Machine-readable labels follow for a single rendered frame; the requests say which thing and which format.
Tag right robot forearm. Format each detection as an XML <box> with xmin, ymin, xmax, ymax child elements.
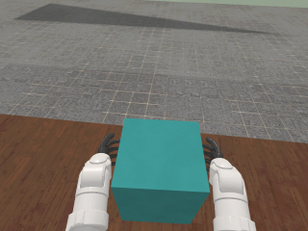
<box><xmin>209</xmin><ymin>158</ymin><xmax>257</xmax><ymax>231</ymax></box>

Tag carton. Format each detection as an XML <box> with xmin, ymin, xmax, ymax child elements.
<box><xmin>111</xmin><ymin>118</ymin><xmax>210</xmax><ymax>224</ymax></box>

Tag left robot forearm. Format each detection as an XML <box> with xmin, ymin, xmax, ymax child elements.
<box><xmin>65</xmin><ymin>153</ymin><xmax>112</xmax><ymax>231</ymax></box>

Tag robot right hand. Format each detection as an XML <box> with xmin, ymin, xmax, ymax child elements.
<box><xmin>202</xmin><ymin>137</ymin><xmax>223</xmax><ymax>171</ymax></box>

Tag robot left hand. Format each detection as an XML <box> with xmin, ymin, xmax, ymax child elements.
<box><xmin>97</xmin><ymin>133</ymin><xmax>120</xmax><ymax>166</ymax></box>

